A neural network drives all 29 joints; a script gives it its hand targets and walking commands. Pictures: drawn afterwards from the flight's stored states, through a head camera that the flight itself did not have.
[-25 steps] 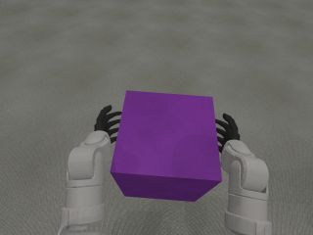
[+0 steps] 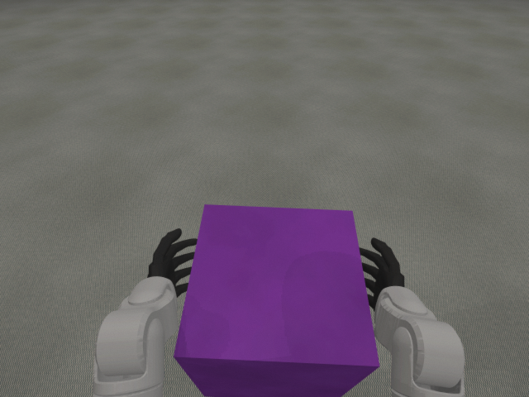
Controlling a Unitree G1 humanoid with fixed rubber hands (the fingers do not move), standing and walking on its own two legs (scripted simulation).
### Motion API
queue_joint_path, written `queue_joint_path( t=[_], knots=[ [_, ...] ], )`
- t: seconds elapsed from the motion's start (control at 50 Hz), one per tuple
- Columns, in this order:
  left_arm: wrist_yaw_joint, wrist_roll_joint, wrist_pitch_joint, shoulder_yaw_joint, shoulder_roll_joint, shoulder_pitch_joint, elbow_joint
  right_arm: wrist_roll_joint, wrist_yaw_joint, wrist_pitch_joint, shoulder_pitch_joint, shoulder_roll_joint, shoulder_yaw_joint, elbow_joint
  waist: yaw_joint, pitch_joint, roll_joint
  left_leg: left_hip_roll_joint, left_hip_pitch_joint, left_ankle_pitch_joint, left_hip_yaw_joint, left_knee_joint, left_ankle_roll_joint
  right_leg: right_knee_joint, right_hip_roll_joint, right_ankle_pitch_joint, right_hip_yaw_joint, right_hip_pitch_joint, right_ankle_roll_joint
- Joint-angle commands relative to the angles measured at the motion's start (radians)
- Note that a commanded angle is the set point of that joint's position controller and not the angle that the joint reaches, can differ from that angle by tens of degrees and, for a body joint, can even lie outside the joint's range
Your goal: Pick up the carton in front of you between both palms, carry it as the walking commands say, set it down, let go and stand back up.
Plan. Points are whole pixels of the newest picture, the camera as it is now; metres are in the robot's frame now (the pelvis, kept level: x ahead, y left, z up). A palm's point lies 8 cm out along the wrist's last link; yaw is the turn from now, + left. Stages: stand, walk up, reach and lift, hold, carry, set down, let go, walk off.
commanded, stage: carry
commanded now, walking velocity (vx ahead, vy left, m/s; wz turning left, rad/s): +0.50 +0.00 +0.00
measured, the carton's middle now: (273, 310) +0.28 +0.00 +0.03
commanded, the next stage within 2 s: none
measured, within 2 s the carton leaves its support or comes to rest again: neither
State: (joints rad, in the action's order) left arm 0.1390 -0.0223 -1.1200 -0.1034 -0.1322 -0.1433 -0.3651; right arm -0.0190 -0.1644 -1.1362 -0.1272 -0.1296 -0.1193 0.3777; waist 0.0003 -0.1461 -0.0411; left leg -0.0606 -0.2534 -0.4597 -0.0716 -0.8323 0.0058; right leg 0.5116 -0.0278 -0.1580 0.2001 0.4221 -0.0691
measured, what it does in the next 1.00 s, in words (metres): walks ahead: left foot, then right foot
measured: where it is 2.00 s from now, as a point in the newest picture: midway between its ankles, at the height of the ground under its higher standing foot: (269, 248)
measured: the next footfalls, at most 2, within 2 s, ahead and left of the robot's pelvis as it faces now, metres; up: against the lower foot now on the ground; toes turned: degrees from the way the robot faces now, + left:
left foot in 0.36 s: +0.38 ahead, +0.13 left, +0.00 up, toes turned +12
right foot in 0.86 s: +0.69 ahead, -0.10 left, +0.00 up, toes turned -13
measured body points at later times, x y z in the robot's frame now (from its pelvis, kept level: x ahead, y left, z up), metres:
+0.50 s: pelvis +0.29 +0.05 +0.01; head +0.26 +0.06 +0.46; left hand +0.55 +0.19 +0.09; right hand +0.53 -0.12 +0.09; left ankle +0.34 +0.13 -0.73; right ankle +0.16 -0.08 -0.65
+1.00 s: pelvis +0.59 -0.02 +0.01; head +0.59 -0.04 +0.46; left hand +0.84 +0.14 +0.09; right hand +0.85 -0.17 +0.08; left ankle +0.46 +0.11 -0.64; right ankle +0.65 -0.09 -0.73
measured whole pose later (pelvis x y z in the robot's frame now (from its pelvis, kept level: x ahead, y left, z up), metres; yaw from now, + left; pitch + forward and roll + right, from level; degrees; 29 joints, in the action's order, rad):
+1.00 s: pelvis +0.59 -0.02 +0.01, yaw +1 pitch +4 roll +1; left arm 0.14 -0.03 -1.20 -0.06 -0.13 -0.03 -0.46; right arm -0.05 -0.15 -1.22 -0.02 -0.13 -0.07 0.47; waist -0.02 -0.11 -0.03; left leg -0.07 -0.37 -0.37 -0.07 -1.10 0.00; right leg 0.48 -0.05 -0.18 0.25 0.38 -0.08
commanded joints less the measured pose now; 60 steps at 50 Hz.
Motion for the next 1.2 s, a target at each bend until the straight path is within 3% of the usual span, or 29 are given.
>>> queue_joint_path(
  t=[0.0,0.02,0.08,0.1,0.14,0.28,0.34,0.36,0.38,0.4,0.42,0.44,0.48,0.54,0.64,0.68,0.78,0.8,0.84,0.86,0.88,0.9,0.92,0.96,0.98,1.04,1.1,1.16,1.18],
  knots=[
    [-0.096,0.229,-0.04,0.612,-0.785,-0.289,-0.131,0.26,0.124,-0.045,-0.403,-0.783,0.688,0.14,-0.03,-0.234,0.228,-0.015,-0.532,-0.011,0.05,-0.372,-0.01,-0.257,-0.399,0.038,-0.62,-0.589,-0.143],
    [-0.107,0.23,-0.045,0.603,-0.827,-0.294,-0.129,0.255,0.129,-0.04,-0.401,-0.811,0.698,0.15,-0.021,-0.209,0.143,-0.04,-0.509,0.057,0.054,-0.32,-0.013,-0.283,-0.362,0.072,-0.523,-0.55,-0.095],
    [-0.143,0.301,-0.036,0.684,-0.879,-0.345,-0.241,0.228,0.134,-0.019,-0.316,-0.879,0.685,0.176,-0.014,-0.181,0.07,-0.045,-0.38,0.167,0.004,-0.089,0.027,-0.344,-0.278,0.036,-0.305,-0.42,-0.049],
    [-0.141,0.289,-0.039,0.692,-0.849,-0.327,-0.24,0.224,0.136,-0.019,-0.29,-0.861,0.689,0.182,-0.017,-0.157,0.159,-0.054,-0.351,0.193,-0.002,-0.027,0.028,-0.357,-0.279,0.008,-0.284,-0.388,-0.061],
    [-0.142,0.292,-0.046,0.685,-0.833,-0.293,-0.245,0.197,0.121,-0.025,-0.27,-0.825,0.685,0.208,-0.012,-0.13,0.184,-0.037,-0.345,0.263,-0.037,0.1,0.029,-0.343,-0.238,0.116,-0.185,-0.423,-0.05],
    [-0.106,0.244,-0.074,0.647,-0.673,-0.265,-0.223,0.212,0.113,-0.065,-0.289,-0.678,0.665,0.223,-0.023,-0.027,0.209,-0.012,-0.217,0.382,-0.139,0.325,0.007,-0.292,-0.218,0.081,-0.102,-0.376,-0.03],
    [-0.078,0.22,-0.098,0.633,-0.64,-0.257,-0.163,0.218,0.109,-0.079,-0.256,-0.628,0.62,0.159,0.006,-0.073,0.086,0.022,0.077,0.326,-0.188,0.355,-0.014,-0.055,-0.157,0.19,-0.016,-0.268,0.012],
    [-0.072,0.206,-0.102,0.606,-0.623,-0.246,-0.156,0.211,0.104,-0.084,-0.256,-0.629,0.6,0.116,0.018,-0.091,0.031,-0.079,0.206,0.207,-0.02,0.433,-0.051,0.135,-0.095,0.145,0.031,-0.137,0.055],
    [-0.074,0.232,-0.107,0.64,-0.639,-0.258,-0.216,0.213,0.104,-0.077,-0.255,-0.624,0.61,0.133,0.039,-0.18,-0.241,-0.324,0.416,0.102,0.446,0.558,-0.188,0.484,0.004,-0.064,0.002,0.135,0.1],
    [-0.083,0.236,-0.11,0.661,-0.655,-0.265,-0.234,0.214,0.111,-0.075,-0.22,-0.667,0.618,0.153,0.031,-0.243,-0.26,-0.386,0.462,0.135,0.583,0.634,-0.221,0.622,0.008,-0.323,-0.115,0.207,0.078],
    [-0.093,0.255,-0.1,0.672,-0.697,-0.31,-0.235,0.236,0.119,-0.074,-0.234,-0.719,0.612,0.139,0.019,-0.217,-0.183,-0.368,0.405,0.179,0.493,0.627,-0.205,0.687,-0.057,-0.324,-0.19,0.242,0.062],
    [-0.102,0.266,-0.09,0.692,-0.74,-0.32,-0.215,0.213,0.129,-0.067,-0.228,-0.771,0.626,0.102,0.02,-0.219,-0.144,-0.358,0.382,0.212,0.439,0.628,-0.197,0.715,-0.058,-0.259,-0.18,0.274,0.058],
    [-0.118,0.243,-0.071,0.666,-0.84,-0.273,-0.146,0.245,0.155,-0.049,-0.302,-0.843,0.679,0.151,0.013,-0.183,-0.012,-0.28,0.201,0.166,0.203,0.656,-0.131,0.583,-0.118,-0.148,-0.189,0.185,0.065],
    [-0.116,0.239,-0.036,0.68,-0.868,-0.276,-0.194,0.288,0.163,-0.022,-0.302,-0.84,0.706,0.198,0.011,-0.157,-0.085,-0.249,0.207,0.18,0.117,0.71,-0.115,0.453,-0.099,-0.081,-0.135,0.191,0.083],
    [-0.094,0.218,-0.045,0.69,-0.793,-0.214,-0.242,0.287,0.159,-0.023,-0.245,-0.745,0.693,0.255,0.015,-0.122,-0.104,-0.207,0.268,0.304,0.003,0.704,-0.128,0.226,-0.096,0.072,-0.07,0.245,0.104],
    [-0.091,0.215,-0.052,0.681,-0.733,-0.205,-0.24,0.254,0.149,-0.039,-0.255,-0.699,0.696,0.252,0.017,-0.088,-0.066,-0.23,0.276,0.444,-0.022,0.679,-0.123,0.15,-0.08,0.087,-0.06,0.217,0.088],
    [-0.08,0.21,-0.093,0.628,-0.634,-0.221,-0.229,0.238,0.118,-0.074,-0.26,-0.654,0.643,0.196,0.02,0.026,-0.139,-0.219,0.274,0.531,-0.077,0.626,-0.106,0.037,-0.055,0.092,0.019,0.109,0.041],
    [-0.086,0.233,-0.095,0.63,-0.643,-0.24,-0.25,0.226,0.115,-0.077,-0.258,-0.653,0.645,0.216,0.008,0.002,-0.135,-0.193,0.248,0.568,-0.122,0.538,-0.074,-0.001,-0.065,0.086,-0.01,0.011,0.045],
    [-0.089,0.243,-0.102,0.621,-0.645,-0.213,-0.221,0.234,0.107,-0.092,-0.271,-0.629,0.658,0.198,-0.022,-0.095,-0.021,-0.119,0.11,0.588,-0.192,0.271,-0.035,-0.007,0.029,-0.036,0.076,-0.321,0.051],
    [-0.087,0.223,-0.099,0.624,-0.624,-0.254,-0.256,0.228,0.105,-0.092,-0.276,-0.67,0.663,0.213,-0.035,-0.153,0.196,-0.037,-0.074,0.386,-0.183,-0.03,0.026,-0.19,-0.216,-0.234,-0.328,-0.47,0.01],
    [-0.09,0.253,-0.101,0.607,-0.669,-0.206,-0.178,0.253,0.108,-0.092,-0.298,-0.666,0.684,0.266,-0.027,-0.226,0.416,0.07,-0.278,0.016,-0.106,-0.243,0.048,-0.321,-0.385,-0.234,-0.719,-0.602,-0.062],
    [-0.102,0.274,-0.097,0.631,-0.698,-0.229,-0.225,0.243,0.113,-0.092,-0.276,-0.691,0.685,0.237,-0.024,-0.236,0.342,0.018,-0.345,-0.05,0.042,-0.357,0.012,-0.336,-0.421,-0.23,-0.686,-0.598,-0.082],
    [-0.113,0.28,-0.092,0.651,-0.751,-0.241,-0.2,0.257,0.122,-0.085,-0.317,-0.748,0.702,0.222,-0.017,-0.218,0.217,-0.005,-0.392,0.013,0.057,-0.407,-0.026,-0.294,-0.369,-0.087,-0.596,-0.555,-0.085],
    [-0.126,0.268,-0.062,0.668,-0.839,-0.258,-0.218,0.254,0.142,-0.057,-0.335,-0.841,0.729,0.226,-0.015,-0.209,0.157,-0.06,-0.396,0.134,0.066,-0.352,-0.024,-0.292,-0.342,0.102,-0.424,-0.478,-0.079],
    [-0.14,0.282,-0.056,0.674,-0.855,-0.292,-0.246,0.242,0.146,-0.043,-0.307,-0.859,0.722,0.196,-0.01,-0.224,0.091,-0.083,-0.37,0.176,0.079,-0.271,-0.021,-0.28,-0.316,0.118,-0.321,-0.479,-0.023],
    [-0.148,0.276,-0.04,0.701,-0.86,-0.259,-0.247,0.228,0.148,-0.02,-0.244,-0.885,0.726,0.207,-0.011,-0.215,0.114,-0.069,-0.372,0.222,0.008,-0.168,0.0,-0.323,-0.304,0.18,-0.238,-0.48,-0.061],
    [-0.144,0.261,-0.037,0.686,-0.799,-0.198,-0.239,0.22,0.129,-0.021,-0.244,-0.821,0.72,0.227,-0.017,-0.135,0.188,-0.063,-0.444,0.294,-0.035,-0.029,0.013,-0.347,-0.267,0.173,-0.187,-0.502,-0.051],
    [-0.139,0.287,-0.046,0.698,-0.77,-0.24,-0.286,0.218,0.122,-0.028,-0.242,-0.779,0.725,0.273,-0.015,-0.082,0.122,-0.069,-0.42,0.374,-0.043,0.111,0.025,-0.377,-0.253,0.144,-0.126,-0.48,-0.059],
    [-0.138,0.286,-0.054,0.699,-0.763,-0.239,-0.283,0.234,0.123,-0.036,-0.263,-0.788,0.731,0.28,-0.011,-0.077,0.159,-0.051,-0.382,0.411,-0.064,0.146,0.014,-0.378,-0.234,0.158,-0.102,-0.473,-0.048]
  ],
)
